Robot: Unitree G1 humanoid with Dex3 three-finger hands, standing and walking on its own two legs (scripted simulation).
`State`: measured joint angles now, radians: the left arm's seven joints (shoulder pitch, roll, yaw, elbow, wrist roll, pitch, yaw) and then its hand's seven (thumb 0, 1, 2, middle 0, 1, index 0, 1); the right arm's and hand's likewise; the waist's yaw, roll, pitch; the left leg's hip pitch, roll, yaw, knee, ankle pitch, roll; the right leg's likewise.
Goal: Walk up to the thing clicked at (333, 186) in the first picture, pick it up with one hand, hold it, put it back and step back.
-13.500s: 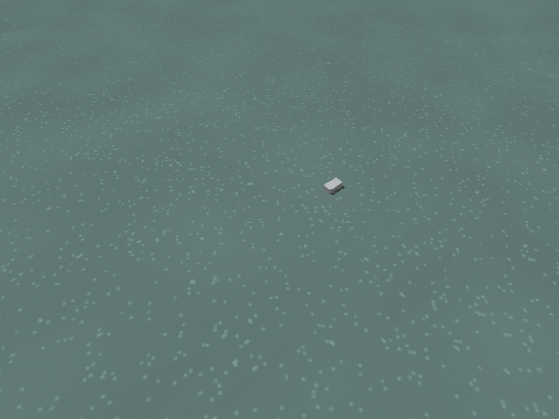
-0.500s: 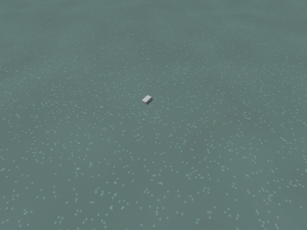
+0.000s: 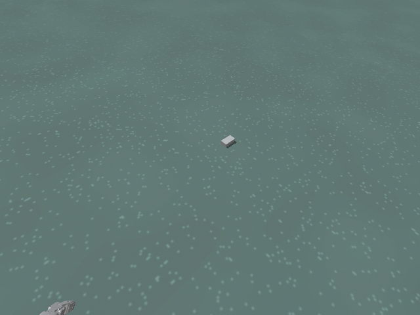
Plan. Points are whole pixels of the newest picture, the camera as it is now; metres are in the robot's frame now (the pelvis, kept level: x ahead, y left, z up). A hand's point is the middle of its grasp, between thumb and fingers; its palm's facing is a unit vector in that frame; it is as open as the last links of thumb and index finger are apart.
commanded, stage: walk up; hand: left
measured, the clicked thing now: (227, 141) +1.37 -0.12 -0.76
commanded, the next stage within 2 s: none
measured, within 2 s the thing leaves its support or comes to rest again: neither
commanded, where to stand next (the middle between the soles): +1.25 -0.58 m, yaw +44 degrees
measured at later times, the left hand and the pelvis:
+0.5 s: hand (87, 303) +0.19 +0.27 -0.16, palm faces +0.21 -0.94 -0.28, open 7.4 cm; pelvis +0.17 -0.03 -0.01, yaw +14 degrees
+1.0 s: hand (161, 246) +0.33 +0.13 -0.17, palm faces +0.43 -0.84 -0.34, open 7.4 cm; pelvis +0.42 -0.13 -0.03, yaw +26 degrees
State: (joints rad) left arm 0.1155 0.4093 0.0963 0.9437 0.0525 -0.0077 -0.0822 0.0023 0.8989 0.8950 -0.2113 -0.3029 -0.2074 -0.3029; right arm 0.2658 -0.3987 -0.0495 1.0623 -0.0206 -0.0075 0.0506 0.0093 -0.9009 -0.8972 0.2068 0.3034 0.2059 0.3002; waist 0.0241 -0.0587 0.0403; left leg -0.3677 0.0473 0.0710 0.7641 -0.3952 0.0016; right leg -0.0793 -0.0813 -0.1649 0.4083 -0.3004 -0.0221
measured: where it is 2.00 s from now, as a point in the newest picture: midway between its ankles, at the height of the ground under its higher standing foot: (269, 205)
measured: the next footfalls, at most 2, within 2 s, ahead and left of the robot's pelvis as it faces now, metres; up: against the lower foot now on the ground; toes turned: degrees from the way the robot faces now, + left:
left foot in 0.10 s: +0.14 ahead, +0.14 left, +0.00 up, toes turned +9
right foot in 0.58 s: +0.39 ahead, -0.18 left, +0.00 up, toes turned +13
